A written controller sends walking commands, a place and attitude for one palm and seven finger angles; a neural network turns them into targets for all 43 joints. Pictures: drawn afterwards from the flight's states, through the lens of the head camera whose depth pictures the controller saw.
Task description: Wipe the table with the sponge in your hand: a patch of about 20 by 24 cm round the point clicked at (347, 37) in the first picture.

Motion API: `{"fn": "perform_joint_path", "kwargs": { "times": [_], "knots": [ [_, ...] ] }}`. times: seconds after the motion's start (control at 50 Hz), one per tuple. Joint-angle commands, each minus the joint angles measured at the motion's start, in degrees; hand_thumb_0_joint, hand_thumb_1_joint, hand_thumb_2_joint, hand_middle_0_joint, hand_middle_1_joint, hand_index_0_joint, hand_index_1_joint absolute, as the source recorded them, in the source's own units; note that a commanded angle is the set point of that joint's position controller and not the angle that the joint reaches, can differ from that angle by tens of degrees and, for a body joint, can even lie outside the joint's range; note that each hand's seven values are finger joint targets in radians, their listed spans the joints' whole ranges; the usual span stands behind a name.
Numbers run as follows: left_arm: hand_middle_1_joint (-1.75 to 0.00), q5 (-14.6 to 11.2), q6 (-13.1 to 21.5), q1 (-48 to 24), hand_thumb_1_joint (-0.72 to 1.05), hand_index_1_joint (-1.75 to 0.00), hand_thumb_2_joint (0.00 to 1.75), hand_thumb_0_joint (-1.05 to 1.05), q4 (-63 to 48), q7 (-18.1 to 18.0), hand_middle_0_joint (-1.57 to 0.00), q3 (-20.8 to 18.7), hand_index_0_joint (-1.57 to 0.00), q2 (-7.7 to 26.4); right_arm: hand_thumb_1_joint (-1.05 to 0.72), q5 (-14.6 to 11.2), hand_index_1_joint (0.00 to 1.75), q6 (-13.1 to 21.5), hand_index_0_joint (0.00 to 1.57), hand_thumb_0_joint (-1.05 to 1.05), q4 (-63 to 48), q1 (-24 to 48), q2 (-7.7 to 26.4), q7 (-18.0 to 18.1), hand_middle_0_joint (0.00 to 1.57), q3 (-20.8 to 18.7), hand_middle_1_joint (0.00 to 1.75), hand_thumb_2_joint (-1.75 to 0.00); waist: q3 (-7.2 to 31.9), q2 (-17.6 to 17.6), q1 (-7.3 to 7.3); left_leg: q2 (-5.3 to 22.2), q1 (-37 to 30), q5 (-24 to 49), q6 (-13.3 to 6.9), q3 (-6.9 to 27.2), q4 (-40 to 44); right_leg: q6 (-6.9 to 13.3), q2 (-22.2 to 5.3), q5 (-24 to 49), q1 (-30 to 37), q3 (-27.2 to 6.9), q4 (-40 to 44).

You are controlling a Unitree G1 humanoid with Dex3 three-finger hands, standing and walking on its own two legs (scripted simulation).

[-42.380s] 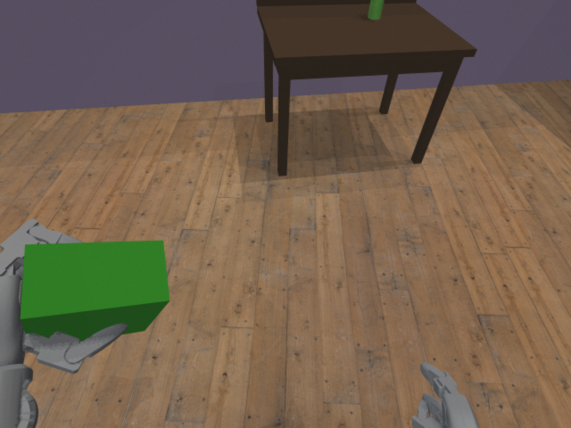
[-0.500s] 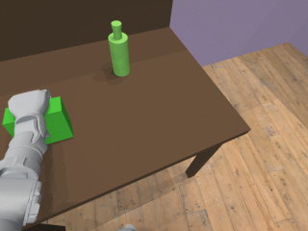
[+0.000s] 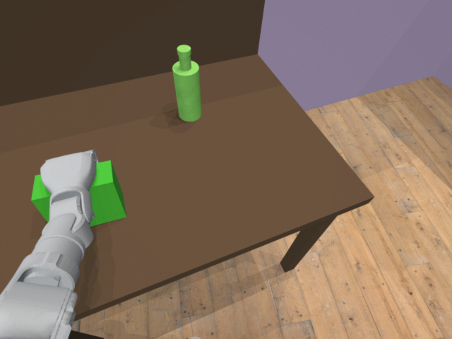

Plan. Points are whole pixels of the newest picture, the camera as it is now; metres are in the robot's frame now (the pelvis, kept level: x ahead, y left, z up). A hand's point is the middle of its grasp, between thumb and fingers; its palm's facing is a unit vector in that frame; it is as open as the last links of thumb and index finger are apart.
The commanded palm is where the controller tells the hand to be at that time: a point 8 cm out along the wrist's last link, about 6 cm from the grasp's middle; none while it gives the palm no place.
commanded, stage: wipe back along the first lane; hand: left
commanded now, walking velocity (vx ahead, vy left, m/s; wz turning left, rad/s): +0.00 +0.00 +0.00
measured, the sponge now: (86, 203) +0.38 +0.31 -0.05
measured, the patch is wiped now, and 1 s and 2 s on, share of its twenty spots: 0.95 0.95 0.95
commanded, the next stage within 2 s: lift the sponge slowly off the table in 1.02 s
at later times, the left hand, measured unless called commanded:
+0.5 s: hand (83, 214) +0.33 +0.28 +0.00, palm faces -0.06 -0.03 -1.00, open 10.6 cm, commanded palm +0.29 +0.26 +0.03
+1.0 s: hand (85, 242) +0.28 +0.27 -0.01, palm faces -0.06 -0.05 -1.00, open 10.6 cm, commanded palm +0.24 +0.25 +0.03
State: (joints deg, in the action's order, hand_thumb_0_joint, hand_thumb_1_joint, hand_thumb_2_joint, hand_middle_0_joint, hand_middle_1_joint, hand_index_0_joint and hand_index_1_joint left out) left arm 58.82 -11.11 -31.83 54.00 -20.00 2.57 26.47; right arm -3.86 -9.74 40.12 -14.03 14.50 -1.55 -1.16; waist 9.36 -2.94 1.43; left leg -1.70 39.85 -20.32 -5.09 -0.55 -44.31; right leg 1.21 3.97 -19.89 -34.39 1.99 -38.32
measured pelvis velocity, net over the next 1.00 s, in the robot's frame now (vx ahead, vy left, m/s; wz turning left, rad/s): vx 0.00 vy -0.02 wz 0.01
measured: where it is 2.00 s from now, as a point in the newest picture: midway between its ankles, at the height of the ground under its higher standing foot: outside the picture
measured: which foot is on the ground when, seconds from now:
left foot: down 0.00-1.00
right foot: down 0.00-1.00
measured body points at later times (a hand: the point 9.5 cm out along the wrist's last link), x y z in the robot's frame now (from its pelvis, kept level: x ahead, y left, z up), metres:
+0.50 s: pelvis +0.01 -0.01 +0.01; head +0.04 -0.01 +0.46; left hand +0.33 +0.28 +0.05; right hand +0.16 -0.25 -0.11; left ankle +0.00 +0.05 -0.71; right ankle -0.02 -0.12 -0.71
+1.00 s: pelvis +0.00 -0.02 +0.01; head +0.01 -0.03 +0.46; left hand +0.28 +0.26 +0.05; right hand +0.17 -0.25 -0.10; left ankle +0.00 +0.05 -0.71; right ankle -0.02 -0.12 -0.71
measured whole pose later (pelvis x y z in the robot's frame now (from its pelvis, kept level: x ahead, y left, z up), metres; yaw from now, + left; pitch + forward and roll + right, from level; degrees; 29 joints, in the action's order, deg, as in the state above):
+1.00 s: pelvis +0.00 -0.02 +0.01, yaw +1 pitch +9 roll -2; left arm 57.1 -17.7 -5.0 26.7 -19.8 6.0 19.8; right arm -4.4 -8.4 37.1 -8.8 14.3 -0.2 -0.1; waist 8.7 -3.7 -2.0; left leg -1.8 30.0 -19.6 -3.8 -0.5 -40.8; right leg 2.5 4.0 -20.1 -25.4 1.8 -36.7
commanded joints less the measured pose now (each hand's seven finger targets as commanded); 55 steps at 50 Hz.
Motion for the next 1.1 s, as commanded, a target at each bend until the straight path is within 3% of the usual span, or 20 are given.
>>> {"fn": "perform_joint_path", "kwargs": {
  "times": [0.0,0.06,0.16,0.18,0.22,0.24,0.3,0.36,0.44,0.48,0.5,0.58,0.6,0.64,0.7,0.74,0.82,0.84,0.88,1.08],
  "knots": [
    [-1.6,-0.6,-0.48,-3.74,0.1,-1.6,1.3,0.0,-4.37,2.32,-1.2,1.4,-1.2,3.37,-0.9,0.01,0.3,1.13,0.2,0.0,-6.44,0.06,8.93,0.62,0.2,-3.11,0.3,-0.9,13.88,1.07,-0.43,2.53,-19.0,21.69,3.57,6.14,5.45,3.26,0.88,12.89,1.43,0.37,3.64],
    [-1.6,-0.92,-1.63,-1.29,0.1,-1.6,1.3,0.0,-6.06,2.34,-1.2,2.95,-1.2,1.57,-0.9,-0.09,0.3,0.81,0.2,0.0,-6.9,0.96,8.81,0.57,0.2,-2.92,0.3,-0.9,12.47,1.92,-0.43,2.27,-18.8,20.71,3.46,5.83,5.74,3.16,0.9,13.01,1.88,0.46,4.18],
    [-1.6,-1.02,-3.18,1.57,0.1,-1.6,1.3,0.0,-7.85,2.64,-1.2,1.72,-1.2,2.93,-0.9,-0.23,0.3,0.7,0.2,0.0,-7.2,2.19,8.85,1.08,0.2,-2.67,0.3,-0.9,11.59,2.98,-0.88,1.81,-18.33,20.85,3.3,5.35,6.15,3.15,0.6,15.06,4.5,0.07,4.63],
    [-1.6,-1.22,-3.4,2.55,0.1,-1.6,1.3,0.0,-8.6,2.81,-1.2,2.94,-1.2,1.39,-0.9,-0.14,0.3,0.75,0.2,0.0,-7.61,2.56,8.69,1.1,0.2,-2.54,0.3,-0.9,11.12,3.38,-0.64,1.79,-18.21,21.08,3.04,4.87,6.12,3.11,0.66,16.05,5.22,0.03,4.6],
    [-1.6,-1.09,-3.41,3.99,0.1,-1.6,1.3,0.0,-10.01,2.86,-1.2,1.29,-1.2,3.1,-0.9,-0.2,0.3,0.8,0.2,0.0,-7.75,2.87,8.8,1.11,0.2,-2.5,0.3,-0.9,11.64,2.68,-1.27,1.77,-18.83,23.16,3.33,5.27,6.11,3.22,0.57,17.32,6.0,0.03,4.22],
    [-1.6,-1.36,-3.58,7.35,0.1,-1.6,1.3,0.0,-10.67,2.99,-1.2,2.71,-1.2,0.85,-0.9,-0.14,0.3,0.95,0.2,0.0,-8.25,3.25,8.48,1.0,0.2,-2.48,0.3,-0.9,11.42,2.19,-1.45,1.83,-19.28,24.48,3.33,5.0,5.89,3.21,0.6,17.74,6.16,0.12,4.18],
    [-1.6,-1.93,-3.73,11.06,0.1,-1.6,1.3,0.0,-14.42,3.16,-1.2,3.05,-1.2,-0.95,-0.9,-0.24,0.3,1.5,0.2,0.0,-9.35,4.67,8.15,0.59,0.2,-2.47,0.3,-0.9,12.46,3.54,-1.94,2.15,-19.68,27.2,3.36,5.11,5.77,3.1,0.48,20.27,7.54,0.11,3.97],
    [-1.6,-2.42,-4.74,15.55,0.1,-1.6,1.3,0.0,-16.71,2.66,-1.2,1.41,-1.2,0.69,-0.9,-0.32,0.3,1.69,0.2,0.0,-9.76,5.47,8.41,0.51,0.2,-2.31,0.3,-0.9,10.69,4.69,-2.36,1.55,-18.54,24.47,3.07,4.67,6.11,2.95,0.41,21.02,9.16,-0.16,4.51],
    [-1.6,-2.21,-6.67,13.84,0.1,-1.6,1.3,0.0,-18.65,2.74,-1.2,2.62,-1.2,0.34,-0.9,-0.4,0.3,1.86,0.2,0.0,-10.06,6.93,8.28,1.09,0.2,-1.9,0.3,-0.9,7.31,3.73,-1.95,1.17,-17.66,19.43,2.88,4.64,7.47,3.12,0.39,17.08,8.71,-0.2,5.17],
    [-1.6,-1.83,-6.94,13.99,0.1,-1.6,1.3,0.0,-19.36,3.05,-1.2,3.61,-1.2,-0.67,-0.9,-0.39,0.3,2.05,0.2,0.0,-10.17,7.28,8.16,1.31,0.2,-1.85,0.3,-0.9,7.68,3.78,-1.88,1.01,-18.15,19.58,2.84,4.34,7.41,3.2,0.28,17.94,9.07,-0.36,5.23],
    [-1.6,-2.04,-6.86,15.14,0.1,-1.6,1.3,0.0,-20.07,3.13,-1.2,1.88,-1.2,0.76,-0.9,-0.5,0.3,2.24,0.2,0.0,-10.35,7.67,8.15,1.29,0.2,-1.89,0.3,-0.9,8.66,3.71,-2.65,1.03,-18.4,20.3,2.97,4.76,7.64,3.31,0.33,18.23,9.87,-0.53,5.21],
    [-1.6,-2.04,-6.09,18.77,0.1,-1.6,1.3,0.0,-21.79,3.56,-1.2,3.88,-1.2,-1.73,-0.9,-0.4,0.3,2.76,0.2,0.0,-10.97,8.3,7.76,1.4,0.2,-1.75,0.3,-0.9,8.23,3.81,-2.6,0.64,-18.25,19.67,2.71,3.92,7.16,3.23,0.19,19.74,10.5,-0.94,5.23],
    [-1.6,-2.41,-5.83,19.55,0.1,-1.6,1.3,0.0,-22.63,3.49,-1.2,1.87,-1.2,-0.18,-0.9,-0.48,0.3,2.89,0.2,0.0,-11.03,8.57,7.81,1.39,0.2,-1.84,0.3,-0.9,8.94,3.85,-3.06,0.77,-18.36,20.11,2.84,4.34,7.47,3.34,0.22,19.96,11.17,-1.05,5.19],
    [-1.6,-2.38,-5.66,20.33,0.1,-1.6,1.3,0.0,-23.52,3.36,-1.2,2.75,-1.2,-0.75,-0.9,-0.31,0.3,3.04,0.2,0.0,-11.14,8.78,7.76,1.53,0.2,-1.71,0.3,-0.9,7.87,3.6,-2.71,0.63,-18.03,19.06,2.67,3.84,7.33,3.22,0.19,19.81,10.99,-1.03,5.17],
    [-1.6,-2.35,-5.59,22.53,0.1,-1.6,1.3,0.0,-24.62,3.17,-1.2,1.01,-1.2,0.4,-0.9,-0.44,0.3,3.28,0.2,0.0,-11.41,9.82,7.77,1.5,0.2,-1.64,0.3,-0.9,7.45,3.6,-3.5,0.47,-17.35,18.52,2.8,4.14,7.7,3.4,0.17,19.75,11.48,-1.66,5.37],
    [-1.6,-2.38,-5.97,22.29,0.1,-1.6,1.3,0.0,-25.72,3.07,-1.2,3.57,-1.2,-1.95,-0.9,-0.44,0.3,3.37,0.2,0.0,-11.55,9.97,7.54,1.55,0.2,-1.64,0.3,-0.9,5.77,3.77,-2.78,0.52,-17.55,16.86,2.6,4.03,7.88,3.23,0.26,17.81,10.37,-1.21,5.59],
    [-1.6,-2.1,-6.26,23.34,0.1,-1.6,1.3,0.0,-27.04,2.8,-1.2,2.98,-1.2,-1.59,-0.9,-0.41,0.3,3.51,0.2,0.0,-11.49,10.62,7.52,1.6,0.2,-1.76,0.3,-0.9,6.73,3.47,-3.43,0.4,-18.14,16.32,2.71,4.42,8.0,3.39,0.25,16.9,10.45,-1.37,5.62],
    [-1.6,-2.17,-6.21,24.81,0.1,-1.6,1.3,0.0,-27.05,2.81,-1.2,4.59,-1.2,-3.49,-0.9,-0.3,0.3,3.63,0.2,0.0,-11.67,10.72,7.18,1.64,0.2,-1.81,0.3,-0.9,6.36,3.89,-3.16,0.43,-18.13,16.3,2.56,3.93,7.78,3.38,0.27,17.14,10.46,-1.46,5.51],
    [-1.6,-2.59,-6.4,26.95,0.1,-1.6,1.3,0.0,-27.07,2.76,-1.2,3.91,-1.2,-3.0,-0.9,-0.39,0.3,3.71,0.2,0.0,-11.81,11.03,7.26,1.64,0.2,-1.64,0.3,-0.9,6.01,5.57,-3.49,0.37,-17.27,15.28,2.55,4.02,8.08,3.31,0.22,16.85,10.97,-1.71,5.76],
    [-1.6,-2.12,-6.08,25.05,0.1,-1.6,1.3,0.0,-26.65,2.72,-1.2,1.74,-1.2,-0.36,-0.9,-0.28,0.3,3.98,0.2,0.0,-11.0,11.58,7.31,2.66,0.2,-1.44,0.3,-0.9,4.24,5.06,-3.6,-0.23,-15.94,12.12,2.29,3.48,8.41,3.27,0.09,15.19,10.93,-2.95,6.53]
  ]
}}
